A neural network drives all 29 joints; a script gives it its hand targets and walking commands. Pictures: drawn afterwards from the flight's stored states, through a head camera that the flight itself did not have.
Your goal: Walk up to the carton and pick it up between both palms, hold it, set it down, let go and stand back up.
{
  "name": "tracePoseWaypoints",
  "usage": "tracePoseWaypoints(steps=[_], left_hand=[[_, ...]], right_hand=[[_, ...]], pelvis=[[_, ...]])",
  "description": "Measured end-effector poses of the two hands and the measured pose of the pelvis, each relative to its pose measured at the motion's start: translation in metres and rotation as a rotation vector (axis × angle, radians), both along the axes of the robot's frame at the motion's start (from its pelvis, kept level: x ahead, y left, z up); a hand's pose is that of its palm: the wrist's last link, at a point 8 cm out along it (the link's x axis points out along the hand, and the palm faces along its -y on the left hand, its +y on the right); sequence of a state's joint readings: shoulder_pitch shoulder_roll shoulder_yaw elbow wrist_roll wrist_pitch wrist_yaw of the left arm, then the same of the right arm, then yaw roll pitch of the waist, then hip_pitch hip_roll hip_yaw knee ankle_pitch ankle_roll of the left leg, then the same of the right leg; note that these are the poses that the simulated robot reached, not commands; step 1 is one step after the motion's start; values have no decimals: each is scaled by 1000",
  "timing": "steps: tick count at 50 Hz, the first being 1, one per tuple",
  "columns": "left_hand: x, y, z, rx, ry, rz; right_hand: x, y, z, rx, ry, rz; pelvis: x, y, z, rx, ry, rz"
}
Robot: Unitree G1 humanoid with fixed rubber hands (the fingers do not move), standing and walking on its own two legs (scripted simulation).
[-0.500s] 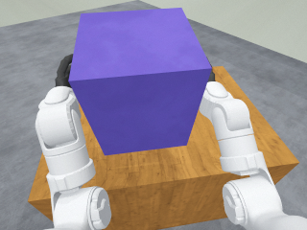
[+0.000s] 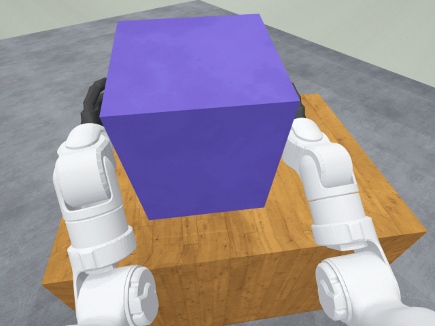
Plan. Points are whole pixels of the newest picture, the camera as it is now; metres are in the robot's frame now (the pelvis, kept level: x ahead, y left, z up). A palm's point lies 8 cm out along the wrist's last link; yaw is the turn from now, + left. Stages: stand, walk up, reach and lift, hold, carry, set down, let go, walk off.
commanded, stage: hold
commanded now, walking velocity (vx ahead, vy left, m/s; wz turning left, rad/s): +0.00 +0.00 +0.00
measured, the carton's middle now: (199, 125) +0.38 +0.02 +0.21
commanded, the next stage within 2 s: none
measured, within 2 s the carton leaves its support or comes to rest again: neither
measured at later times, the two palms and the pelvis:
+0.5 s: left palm (96, 129) +0.35 +0.17 +0.23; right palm (290, 120) +0.38 -0.13 +0.22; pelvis +0.01 +0.00 +0.00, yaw +0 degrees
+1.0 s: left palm (97, 123) +0.35 +0.16 +0.25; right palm (298, 115) +0.37 -0.14 +0.23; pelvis +0.00 +0.00 +0.00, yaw +4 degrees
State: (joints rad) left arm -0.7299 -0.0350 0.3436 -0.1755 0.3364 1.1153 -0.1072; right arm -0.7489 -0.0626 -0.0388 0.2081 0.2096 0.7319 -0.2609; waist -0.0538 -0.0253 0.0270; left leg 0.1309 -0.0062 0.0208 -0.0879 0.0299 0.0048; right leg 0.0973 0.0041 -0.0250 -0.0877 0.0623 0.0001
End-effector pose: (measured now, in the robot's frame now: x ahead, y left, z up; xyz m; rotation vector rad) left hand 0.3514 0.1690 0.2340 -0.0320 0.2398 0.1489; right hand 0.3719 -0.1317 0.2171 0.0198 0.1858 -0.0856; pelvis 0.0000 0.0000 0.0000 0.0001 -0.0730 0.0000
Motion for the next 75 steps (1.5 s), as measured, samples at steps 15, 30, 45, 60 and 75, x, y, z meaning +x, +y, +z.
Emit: tracePoseWaypoints(steps=[15, 30, 45, 60, 75], left_hand=[[3, 1, -5, -5, 9, -1], [2, 3, -1, -12, 14, 1], [-1, 3, 3, -4, 1, 2], [12, -29, 6, 40, -79, -71], [-4, -22, -8, 68, -128, -51]], right_hand=[[3, 1, -4, 1, 9, -1], [3, 3, 1, 0, 12, 0], [1, 3, 4, 5, -2, 1], [-6, -29, 4, -6, -70, -69], [-16, -22, -18, -11, -113, -60]], pelvis=[[5, 1, 0, -1, -2, -4], [6, 2, 0, -1, -17, -5], [1, 2, 0, 0, -9, 0], [3, -13, -3, -12, -72, 58], [-13, -17, -4, -13, -35, 79]])
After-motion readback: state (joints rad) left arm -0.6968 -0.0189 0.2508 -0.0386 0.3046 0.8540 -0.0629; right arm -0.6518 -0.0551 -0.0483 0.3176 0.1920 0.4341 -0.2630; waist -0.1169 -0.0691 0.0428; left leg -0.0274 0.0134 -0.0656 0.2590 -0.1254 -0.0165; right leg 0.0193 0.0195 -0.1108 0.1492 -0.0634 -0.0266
